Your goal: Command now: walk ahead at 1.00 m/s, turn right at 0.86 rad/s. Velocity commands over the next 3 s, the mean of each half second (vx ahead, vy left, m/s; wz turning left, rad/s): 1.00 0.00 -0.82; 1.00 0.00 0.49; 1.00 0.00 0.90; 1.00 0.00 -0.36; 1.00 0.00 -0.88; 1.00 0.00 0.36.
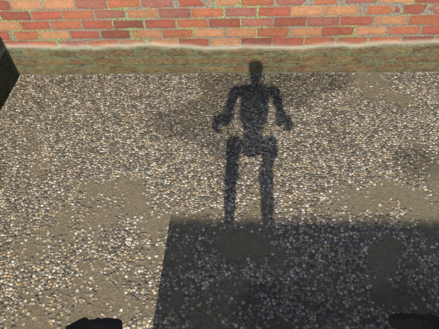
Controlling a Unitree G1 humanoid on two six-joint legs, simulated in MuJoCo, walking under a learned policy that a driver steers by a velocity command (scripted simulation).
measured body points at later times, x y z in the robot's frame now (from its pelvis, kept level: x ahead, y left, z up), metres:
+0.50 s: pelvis +0.01 +0.00 +0.01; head +0.02 -0.02 +0.46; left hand +0.35 +0.08 -0.01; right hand +0.05 -0.28 -0.08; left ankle +0.06 +0.13 -0.70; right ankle +0.03 -0.15 -0.69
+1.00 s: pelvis +0.01 -0.06 +0.02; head +0.03 -0.04 +0.47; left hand +0.26 +0.14 -0.05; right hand +0.21 -0.29 -0.03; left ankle +0.04 +0.07 -0.69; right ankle +0.03 -0.15 -0.70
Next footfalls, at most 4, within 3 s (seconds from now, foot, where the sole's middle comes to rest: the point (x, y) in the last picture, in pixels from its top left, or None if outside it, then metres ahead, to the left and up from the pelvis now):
0.18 left None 0.08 0.08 -0.73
0.50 right None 0.07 -0.16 -0.73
2.00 right None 0.00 -0.09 -0.73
2.52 right None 0.05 -0.16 -0.73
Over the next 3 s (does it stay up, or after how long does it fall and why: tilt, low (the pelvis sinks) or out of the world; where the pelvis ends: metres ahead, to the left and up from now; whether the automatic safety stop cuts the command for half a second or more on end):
stays up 0.00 -0.04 0.00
